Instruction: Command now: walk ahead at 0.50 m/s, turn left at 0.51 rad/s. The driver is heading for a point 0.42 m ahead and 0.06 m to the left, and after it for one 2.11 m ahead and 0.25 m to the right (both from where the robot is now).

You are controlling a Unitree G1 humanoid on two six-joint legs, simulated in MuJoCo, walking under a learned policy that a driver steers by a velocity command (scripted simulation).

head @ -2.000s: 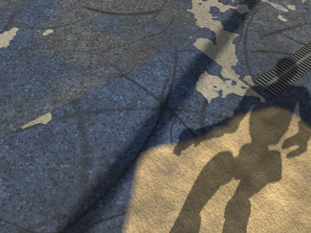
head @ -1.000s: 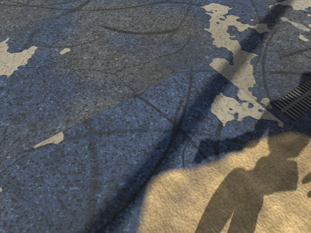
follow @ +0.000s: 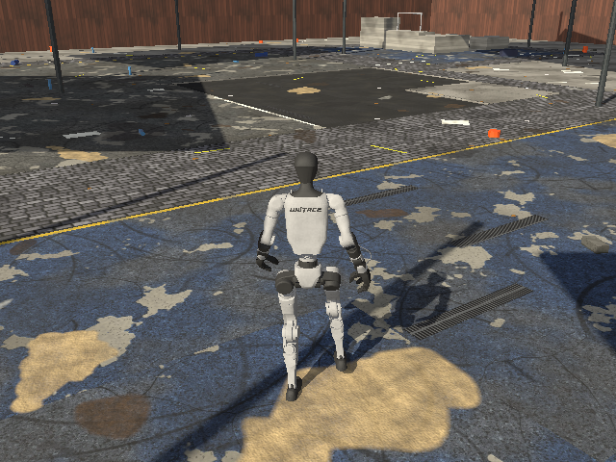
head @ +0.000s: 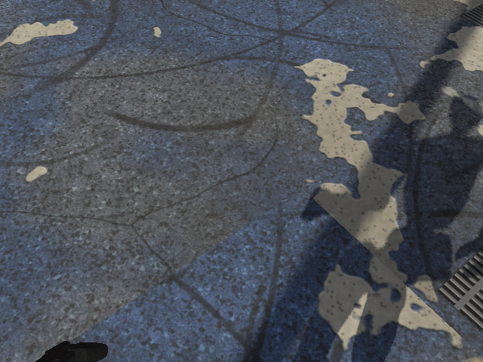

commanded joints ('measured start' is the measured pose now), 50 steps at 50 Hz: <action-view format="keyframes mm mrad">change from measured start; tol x16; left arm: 1 -92 66 18 -78 -14 -19 -6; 5 -76 118 47 -77 -25 -31 -10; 9 282 276 106 -1 2 -20 4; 17 145 87 65 27 -12 -18 4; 30 275 200 84 157 -54 30 2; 33 363 17 21 107 -26 13 4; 50 -17 31 41 -17 -39 66 -38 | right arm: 1 16 -184 -54 -48 10 -3 -14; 10 143 -116 -18 -73 27 3 -13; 27 -354 -48 2 -192 -1 -32 41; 34 91 -213 -68 -102 -40 -20 9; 40 -152 -62 -32 -62 -31 -55 20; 50 -87 -167 -72 27 -13 -47 -7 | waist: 1 -6 110 -43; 7 110 140 -129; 9 101 -292 -374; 13 120 -39 -57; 27 142 -38 15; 32 -65 -15 -228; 34 -64 256 -426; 38 39 168 -77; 50 13 71 49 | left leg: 1 -121 201 -173 -71 183 124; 7 -43 188 -262 207 175 44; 9 -498 3 -47 783 -399 -49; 11 -643 122 -44 951 -270 -74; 29 -329 151 102 186 131 -69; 32 223 235 37 160 156 24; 33 575 513 -352 134 42 153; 34 529 551 -547 24 -93 190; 40 13 392 -37 -167 114 115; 50 88 401 254 -209 222 81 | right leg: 1 196 80 -52 -130 143 5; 7 486 34 -13 -266 -8 -107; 9 1007 -348 598 -330 -284 -335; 10 955 -357 680 -379 -489 -326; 15 565 -179 163 -479 -111 -242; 29 605 -185 43 -453 143 -242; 31 553 -127 -2 -260 299 -196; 34 -59 71 -2 515 -533 -74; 35 -128 24 10 571 -471 -79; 50 4 -56 -92 21 58 -84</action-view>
